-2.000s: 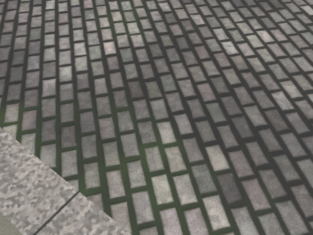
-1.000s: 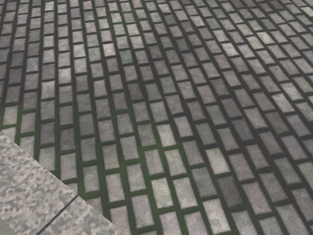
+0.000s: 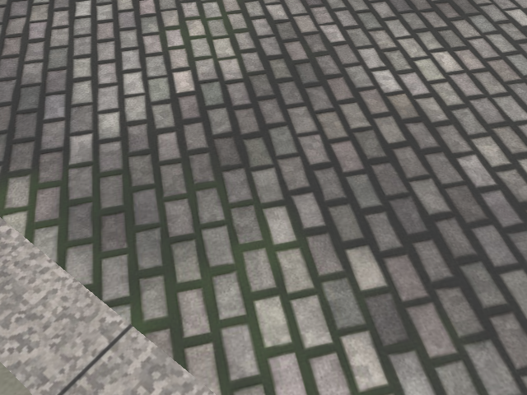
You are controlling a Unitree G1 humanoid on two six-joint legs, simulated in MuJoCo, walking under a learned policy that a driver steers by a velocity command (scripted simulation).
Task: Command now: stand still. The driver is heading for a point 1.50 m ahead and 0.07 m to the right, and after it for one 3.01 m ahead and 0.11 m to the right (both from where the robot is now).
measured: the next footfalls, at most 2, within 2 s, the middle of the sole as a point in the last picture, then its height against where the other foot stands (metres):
left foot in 0.74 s outside the picture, level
right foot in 1.24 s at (291, 385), level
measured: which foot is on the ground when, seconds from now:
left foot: down 0.00-0.56, up 0.58-0.72, down 0.74-1.00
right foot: down 0.00-0.74, up 0.76-1.00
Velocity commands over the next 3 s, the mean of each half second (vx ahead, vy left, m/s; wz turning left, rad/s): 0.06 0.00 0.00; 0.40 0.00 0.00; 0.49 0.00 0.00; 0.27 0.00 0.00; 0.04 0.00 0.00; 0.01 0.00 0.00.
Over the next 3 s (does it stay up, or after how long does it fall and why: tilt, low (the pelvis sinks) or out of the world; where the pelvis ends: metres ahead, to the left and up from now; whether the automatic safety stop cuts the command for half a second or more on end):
stays up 0.72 0.10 0.00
